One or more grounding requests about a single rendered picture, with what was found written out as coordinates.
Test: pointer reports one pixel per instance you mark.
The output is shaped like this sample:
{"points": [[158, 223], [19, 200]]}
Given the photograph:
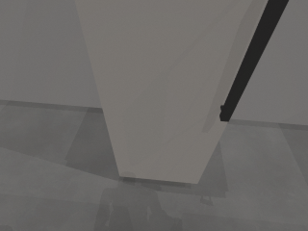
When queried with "fridge door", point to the fridge door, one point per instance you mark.
{"points": [[162, 69]]}

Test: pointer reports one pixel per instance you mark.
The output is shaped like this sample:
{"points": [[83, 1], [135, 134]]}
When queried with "handle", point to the handle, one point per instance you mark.
{"points": [[260, 39]]}

